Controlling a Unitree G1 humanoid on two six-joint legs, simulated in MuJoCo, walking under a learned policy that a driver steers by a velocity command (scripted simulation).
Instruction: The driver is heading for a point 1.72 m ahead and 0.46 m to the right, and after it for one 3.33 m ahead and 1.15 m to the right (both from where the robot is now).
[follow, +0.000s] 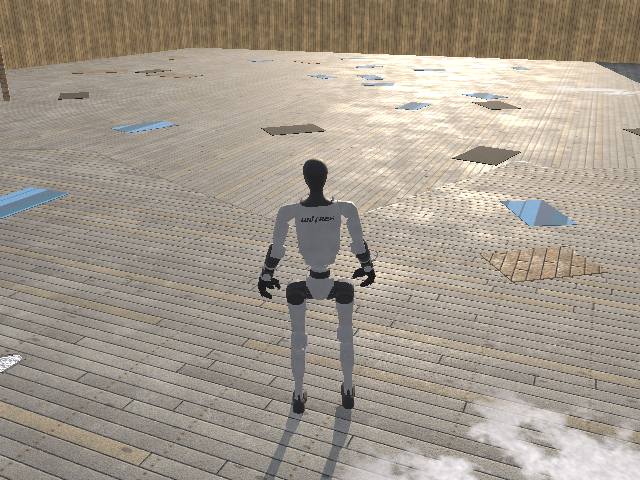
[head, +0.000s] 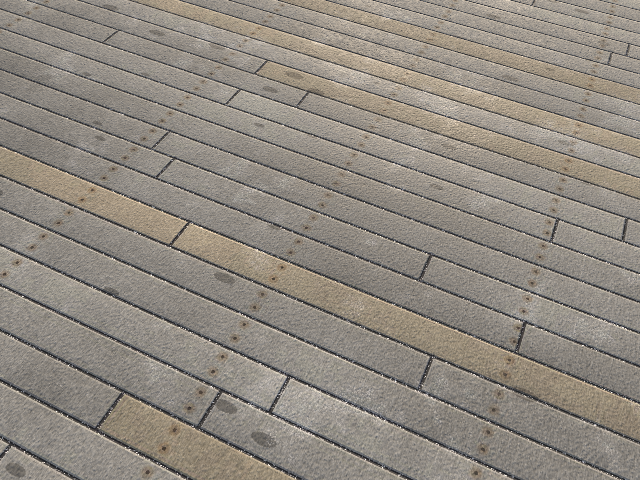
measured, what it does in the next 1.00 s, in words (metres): steps on the spot, turning right: right foot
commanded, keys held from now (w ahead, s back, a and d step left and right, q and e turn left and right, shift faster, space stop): no key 0.08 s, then e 0.80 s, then no key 0.08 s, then w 0.04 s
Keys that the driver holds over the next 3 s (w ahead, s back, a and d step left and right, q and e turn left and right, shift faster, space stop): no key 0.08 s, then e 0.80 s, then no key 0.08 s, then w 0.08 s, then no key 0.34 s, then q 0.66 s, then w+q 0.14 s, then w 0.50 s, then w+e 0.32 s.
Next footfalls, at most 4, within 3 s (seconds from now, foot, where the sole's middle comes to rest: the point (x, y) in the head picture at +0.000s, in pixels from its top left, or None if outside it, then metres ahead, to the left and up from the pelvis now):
0.16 right None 0.00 -0.14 -0.77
1.08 left None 0.07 0.05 -0.77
1.36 right None -0.02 -0.20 -0.77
1.80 left None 0.08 0.04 -0.77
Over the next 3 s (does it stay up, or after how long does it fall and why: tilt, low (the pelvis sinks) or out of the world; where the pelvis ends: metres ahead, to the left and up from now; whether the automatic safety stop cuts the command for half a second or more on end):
stays up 0.36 0.00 0.01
